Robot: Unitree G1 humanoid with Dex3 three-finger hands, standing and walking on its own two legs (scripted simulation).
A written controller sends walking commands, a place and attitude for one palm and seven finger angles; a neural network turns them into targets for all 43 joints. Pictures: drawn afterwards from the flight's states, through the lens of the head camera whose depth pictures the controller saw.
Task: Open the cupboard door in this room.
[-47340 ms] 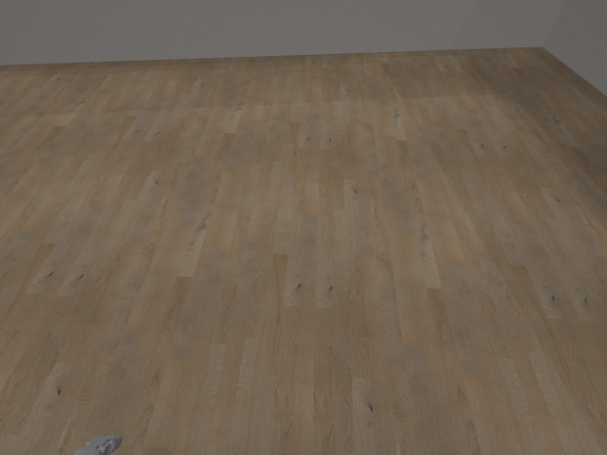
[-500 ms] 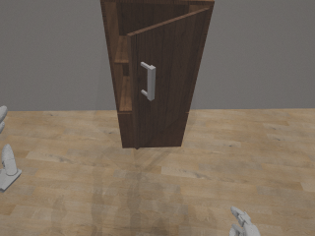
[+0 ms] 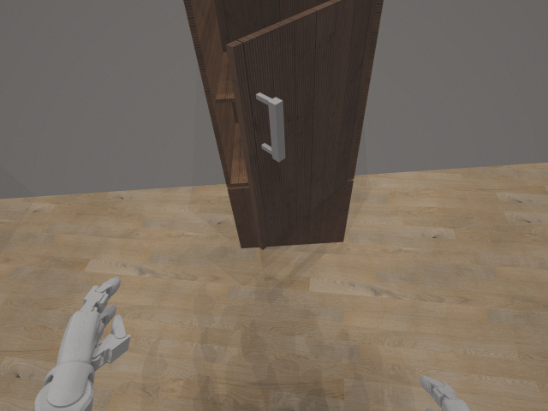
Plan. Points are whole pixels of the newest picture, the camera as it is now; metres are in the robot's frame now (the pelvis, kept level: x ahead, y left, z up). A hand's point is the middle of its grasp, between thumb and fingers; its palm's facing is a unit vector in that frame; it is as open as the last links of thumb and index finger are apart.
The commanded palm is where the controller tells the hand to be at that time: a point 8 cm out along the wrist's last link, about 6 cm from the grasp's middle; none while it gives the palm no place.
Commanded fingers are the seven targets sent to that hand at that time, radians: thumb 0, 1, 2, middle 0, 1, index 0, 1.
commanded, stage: let the arm hang, fingers relaxed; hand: left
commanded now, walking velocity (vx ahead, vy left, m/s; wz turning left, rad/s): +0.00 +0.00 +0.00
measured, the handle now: (270, 127) +0.62 +0.02 +0.08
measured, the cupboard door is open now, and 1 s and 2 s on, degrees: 42 42 42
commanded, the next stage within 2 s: look to check the result in 0.96 s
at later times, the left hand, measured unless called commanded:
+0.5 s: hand out of the picture -0.02 +0.18 -0.16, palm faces +0.05 -0.97 -0.22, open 7.3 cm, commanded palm none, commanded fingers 0.00 0.90 0.90 -0.20 -0.30 -0.20 -0.30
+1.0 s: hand out of the picture +0.00 +0.16 -0.16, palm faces +0.05 -0.98 -0.18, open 7.3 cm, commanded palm none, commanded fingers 0.00 0.90 0.90 -0.20 -0.30 -0.20 -0.30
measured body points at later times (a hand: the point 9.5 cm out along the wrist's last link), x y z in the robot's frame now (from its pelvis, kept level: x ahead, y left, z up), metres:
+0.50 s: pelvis +0.01 +0.00 +0.02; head +0.03 -0.01 +0.46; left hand -0.02 +0.23 -0.14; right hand +0.01 -0.23 -0.15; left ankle +0.02 +0.11 -0.73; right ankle +0.00 -0.10 -0.73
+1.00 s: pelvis +0.01 +0.00 +0.01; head +0.02 +0.00 +0.46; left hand -0.01 +0.22 -0.15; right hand -0.02 -0.20 -0.15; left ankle +0.02 +0.11 -0.73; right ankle +0.00 -0.10 -0.73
